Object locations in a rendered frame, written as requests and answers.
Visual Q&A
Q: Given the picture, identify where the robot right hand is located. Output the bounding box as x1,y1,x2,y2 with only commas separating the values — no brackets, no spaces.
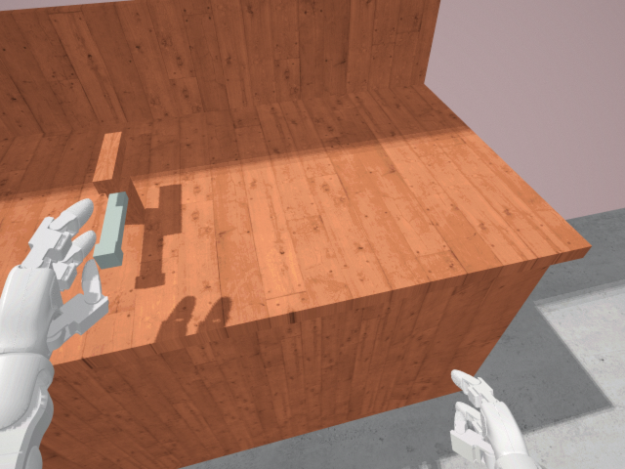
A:
450,369,529,469

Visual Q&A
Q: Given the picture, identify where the tap lever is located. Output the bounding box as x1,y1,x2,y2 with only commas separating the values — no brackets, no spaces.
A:
93,192,129,269

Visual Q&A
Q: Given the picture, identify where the counter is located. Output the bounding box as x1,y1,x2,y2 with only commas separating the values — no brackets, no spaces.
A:
0,0,592,469

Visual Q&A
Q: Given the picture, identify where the robot left hand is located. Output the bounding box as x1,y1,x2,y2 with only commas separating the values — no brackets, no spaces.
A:
0,198,108,360

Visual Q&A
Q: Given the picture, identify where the robot left forearm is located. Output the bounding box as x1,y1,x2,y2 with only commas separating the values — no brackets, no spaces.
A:
0,353,55,469

